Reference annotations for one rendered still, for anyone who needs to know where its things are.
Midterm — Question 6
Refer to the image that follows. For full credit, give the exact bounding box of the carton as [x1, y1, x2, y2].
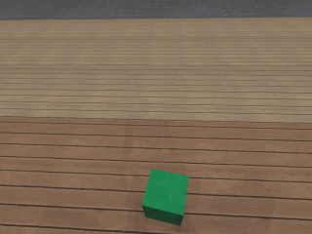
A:
[142, 169, 189, 226]

